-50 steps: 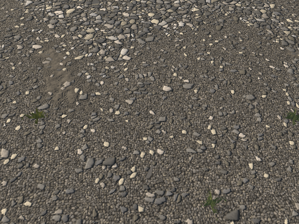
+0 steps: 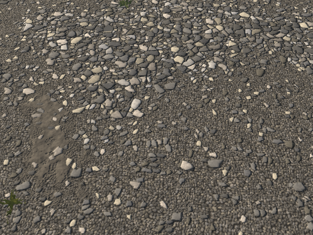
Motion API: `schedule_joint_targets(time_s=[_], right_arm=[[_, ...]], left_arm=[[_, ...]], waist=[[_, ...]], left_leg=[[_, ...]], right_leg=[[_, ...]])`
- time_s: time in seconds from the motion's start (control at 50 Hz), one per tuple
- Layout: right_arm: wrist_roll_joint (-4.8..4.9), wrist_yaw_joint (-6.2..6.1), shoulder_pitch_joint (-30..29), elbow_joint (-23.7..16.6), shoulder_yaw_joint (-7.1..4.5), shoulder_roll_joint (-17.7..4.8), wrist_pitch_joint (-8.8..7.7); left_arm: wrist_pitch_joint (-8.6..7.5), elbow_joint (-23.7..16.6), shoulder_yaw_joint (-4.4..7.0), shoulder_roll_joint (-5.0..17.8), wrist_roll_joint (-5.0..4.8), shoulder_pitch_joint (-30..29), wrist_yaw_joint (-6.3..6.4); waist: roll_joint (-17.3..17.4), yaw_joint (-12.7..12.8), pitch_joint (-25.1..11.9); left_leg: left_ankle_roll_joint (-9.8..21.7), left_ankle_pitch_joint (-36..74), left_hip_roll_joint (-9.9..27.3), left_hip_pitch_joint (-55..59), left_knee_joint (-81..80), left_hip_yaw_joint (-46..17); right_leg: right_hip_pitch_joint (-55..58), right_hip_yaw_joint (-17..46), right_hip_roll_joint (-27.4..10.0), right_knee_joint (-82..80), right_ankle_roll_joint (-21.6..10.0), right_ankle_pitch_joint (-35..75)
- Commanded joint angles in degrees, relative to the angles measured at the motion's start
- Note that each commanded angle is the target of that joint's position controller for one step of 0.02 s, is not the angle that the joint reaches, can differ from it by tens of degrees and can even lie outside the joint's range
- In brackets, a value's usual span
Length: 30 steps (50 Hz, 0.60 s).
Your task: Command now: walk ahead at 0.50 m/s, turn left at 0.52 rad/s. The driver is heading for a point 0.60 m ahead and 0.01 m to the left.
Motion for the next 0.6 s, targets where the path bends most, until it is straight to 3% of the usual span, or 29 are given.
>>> schedule_joint_targets(time_s=[0.02,0.1,0.2,0.26,0.28,0.3,0.32,0.34,0.36,0.38,0.4,0.42,0.46,0.5,0.6], right_arm=[[0.16,-0.24,1.5,-3.1,-2.05,-8.5,-1.2],[0.3,-0.3,5.5,-2.5,-2.37,-8.7,-0.97],[-0.58,-1.01,8.9,-2.1,-2.25,-8.6,-0.92],[-0.84,-1.51,6.5,-2.3,-2.09,-9.3,-1.37],[-0.85,-1.48,5.5,-2.2,-2.11,-9.8,-1.58],[-0.65,-1.21,5.1,-1.9,-1.84,-9.3,-1.8],[-0.3,-0.84,5.2,-3.2,-0.84,-6.3,-2.19],[1.38,-0.73,13.4,-3.7,-0.15,-2.3,-2.08],[-0.86,-1.2,11.7,-2.4,-0.49,-6.6,-1.65],[-1.29,-0.82,6.3,-2.8,-0.62,-6.9,-1.51],[-1.37,-0.38,2.7,-3.6,-0.22,-6.0,-1.61],[-1.56,0.04,1.1,-4.0,-0.15,-5.5,-1.32],[-2.19,0.71,2.0,-3.5,0.2,-4.6,-0.32],[-2.4,1.02,1.2,-3.5,0.46,-4.0,0.11],[-2.22,1.6,-11.2,-7.0,1.89,-2.0,-0.02]], left_arm=[[0.85,-3.2,1.03,4.4,0.18,1.0,-0.25],[0.72,-5.7,0.81,4.2,-0.32,-7.5,-0.47],[-0.35,-7.9,0.35,4.3,-0.86,-13.8,-0.92],[-1.03,-6.7,0.97,5.8,-0.89,-8.7,-0.74],[-1.32,-5.1,1.59,7.0,-0.87,-3.8,-0.3],[-1.97,-2.9,2.28,8.3,-0.58,3.5,0.32],[-2.49,-2.2,3.13,11.9,0.47,12.3,1.24],[-1.83,-1.1,4.84,18.0,0.94,15.2,1.34],[-1.08,-0.9,4.38,13.6,-0.82,12.3,0.76],[-1.0,-1.6,3.43,9.3,-1.33,7.9,0.46],[-1.23,-1.3,2.81,6.9,-1.13,5.7,0.18],[-1.5,-0.5,2.46,5.9,-1.08,5.4,0.24],[-2.3,1.2,2.23,5.5,-1.52,6.7,0.16],[-3.09,2.8,2.4,5.9,-2.09,8.7,-0.13],[-2.88,5.7,2.45,5.8,-2.42,12.0,-0.3]], waist=[[3.3,1.2,-0.7],[4.8,-2.5,-0.3],[5.5,-5.2,-0.4],[6.5,-2.1,-1.0],[6.2,0.3,-2.8],[3.7,4.0,-6.5],[-1.1,7.5,-14.0],[-15.0,4.2,-19.6],[-8.4,3.2,-14.8],[-2.0,2.7,-7.0],[0.5,2.3,-3.8],[-1.2,1.5,-2.1],[-4.4,0.2,-2.3],[-4.2,-0.3,-2.5],[-3.5,1.7,0.8]], left_leg=[[8.4,13.7,14.1,-0.6,-10.9,-14.8],[5.7,13.6,12.8,4.0,-9.4,-15.5],[4.8,20.8,14.6,10.9,-5.1,-17.4],[2.4,26.3,16.4,10.6,-1.9,-18.5],[1.4,32.8,15.6,10.4,2.9,-17.7],[0.2,34.5,12.5,8.8,12.7,-14.6],[-1.2,22.1,9.6,1.8,27.5,-11.5],[-3.7,-14.3,-0.6,-15.5,44.8,-4.7],[-3.2,-18.9,2.5,-22.6,50.1,-6.2],[-3.2,-13.8,4.9,-23.2,50.4,-6.8],[-3.3,-10.7,6.6,-22.4,47.8,-6.3],[-3.6,-9.7,8.0,-21.4,45.1,-5.5],[-4.5,-8.7,8.7,-18.6,42.2,-4.1],[-5.2,-7.5,9.2,-19.8,40.5,-2.7],[-7.1,2.0,12.4,-24.3,27.2,1.8]], right_leg=[[-2.6,-1.7,-0.7,-6.4,2.1,5.7],[-5.1,-1.6,0.3,-17.7,2.9,14.9],[-4.1,-2.2,2.5,-27.0,1.4,16.2],[6.6,-2.0,4.1,-32.4,-1.6,12.0],[13.0,-2.9,5.8,-34.1,-2.7,9.4],[22.6,-2.6,5.4,-37.4,-4.3,10.2],[35.2,9.0,-5.5,-38.5,-7.4,1.8],[48.2,36.0,-19.3,-43.9,-15.5,-2.1],[43.6,42.5,-19.0,-47.2,-16.0,-7.5],[36.1,33.0,-16.3,-47.7,-15.0,-6.6],[31.0,25.6,-13.4,-48.8,-13.6,-0.4],[28.2,20.0,-10.6,-49.7,-12.2,5.5],[25.8,13.7,-7.7,-50.9,-11.1,14.6],[26.3,10.9,-7.2,-52.0,-12.0,20.1],[26.6,4.7,-5.0,-55.7,-12.0,22.4]])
